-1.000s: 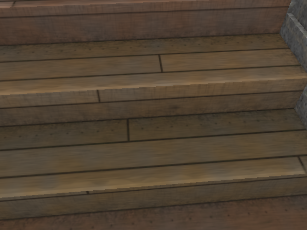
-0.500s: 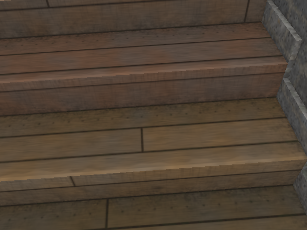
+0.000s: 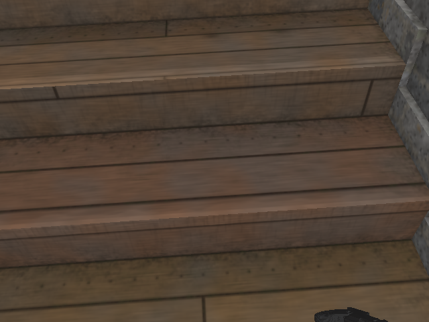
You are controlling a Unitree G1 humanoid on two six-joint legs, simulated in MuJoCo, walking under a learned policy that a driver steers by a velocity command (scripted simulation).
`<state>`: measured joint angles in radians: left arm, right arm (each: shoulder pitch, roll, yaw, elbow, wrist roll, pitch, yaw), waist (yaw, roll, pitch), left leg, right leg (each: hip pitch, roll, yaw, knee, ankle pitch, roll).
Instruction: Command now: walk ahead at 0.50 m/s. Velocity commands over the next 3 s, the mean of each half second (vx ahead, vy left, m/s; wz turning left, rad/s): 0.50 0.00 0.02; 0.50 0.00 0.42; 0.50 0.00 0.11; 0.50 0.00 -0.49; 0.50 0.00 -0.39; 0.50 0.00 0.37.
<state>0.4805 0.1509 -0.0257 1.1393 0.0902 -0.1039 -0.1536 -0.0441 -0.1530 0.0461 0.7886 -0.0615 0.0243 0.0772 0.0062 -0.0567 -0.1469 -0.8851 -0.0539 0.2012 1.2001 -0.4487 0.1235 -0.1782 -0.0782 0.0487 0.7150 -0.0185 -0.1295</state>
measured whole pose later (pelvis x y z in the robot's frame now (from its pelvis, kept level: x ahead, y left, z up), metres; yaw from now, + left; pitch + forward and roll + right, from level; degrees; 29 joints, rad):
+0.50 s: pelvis +0.27 -0.03 +0.14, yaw +1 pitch +8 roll -4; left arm -0.14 0.08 -0.07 0.76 0.05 0.01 -0.09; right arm 0.49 -0.10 0.05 1.14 -0.06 -0.12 0.11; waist -0.05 0.10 -0.14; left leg -0.06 0.08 0.03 0.36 -0.21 0.09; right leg -1.02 -0.02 -0.15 1.33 -0.48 -0.11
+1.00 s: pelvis +0.53 +0.00 +0.29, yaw +15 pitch +7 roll +2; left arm 0.57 0.04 -0.07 1.17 0.11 -0.10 -0.09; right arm -0.16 -0.09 0.07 0.80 -0.01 0.04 0.11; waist 0.06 -0.07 -0.13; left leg -1.33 0.13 0.11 1.65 -0.24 0.24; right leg 0.06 -0.10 -0.34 0.16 -0.31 0.00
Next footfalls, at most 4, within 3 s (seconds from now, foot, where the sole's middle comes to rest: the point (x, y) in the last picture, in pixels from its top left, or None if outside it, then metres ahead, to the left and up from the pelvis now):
0.46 right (294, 320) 0.44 -0.14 -0.49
1.06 left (162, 188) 0.71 0.17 -0.32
1.60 right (209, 54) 1.04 0.05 -0.14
2.10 left None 1.36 0.27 0.03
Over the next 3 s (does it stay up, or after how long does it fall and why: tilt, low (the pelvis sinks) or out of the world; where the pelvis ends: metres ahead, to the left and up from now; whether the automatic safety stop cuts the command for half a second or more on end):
stays up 1.67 0.06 0.94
